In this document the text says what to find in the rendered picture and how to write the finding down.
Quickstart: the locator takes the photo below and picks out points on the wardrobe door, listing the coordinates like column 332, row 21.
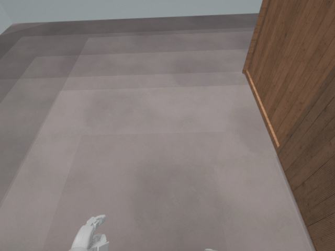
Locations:
column 307, row 154
column 293, row 54

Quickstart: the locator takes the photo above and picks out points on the left robot hand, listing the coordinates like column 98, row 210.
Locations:
column 86, row 238

